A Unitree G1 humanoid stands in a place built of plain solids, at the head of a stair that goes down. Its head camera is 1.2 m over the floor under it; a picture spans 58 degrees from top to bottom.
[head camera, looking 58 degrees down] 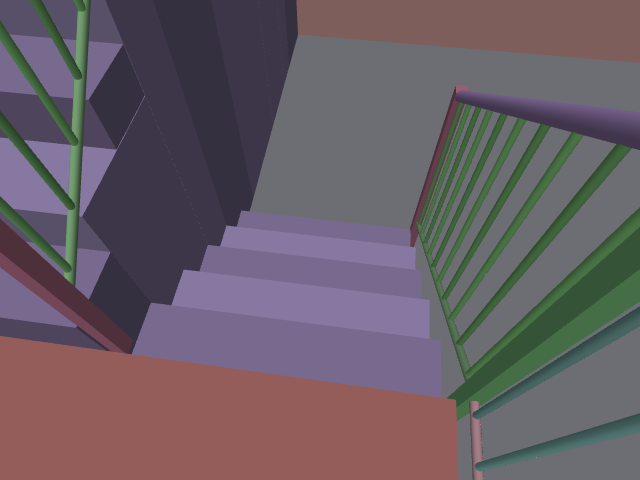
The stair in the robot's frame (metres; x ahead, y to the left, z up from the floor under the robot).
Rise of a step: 0.17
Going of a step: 0.22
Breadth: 0.98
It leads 8 degrees to the right of straight ahead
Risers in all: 6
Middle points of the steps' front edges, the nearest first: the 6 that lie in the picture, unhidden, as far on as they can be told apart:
0.32 0.12 0.00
0.54 0.09 -0.17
0.76 0.06 -0.34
0.98 0.03 -0.50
1.19 0.00 -0.67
1.41 -0.03 -0.84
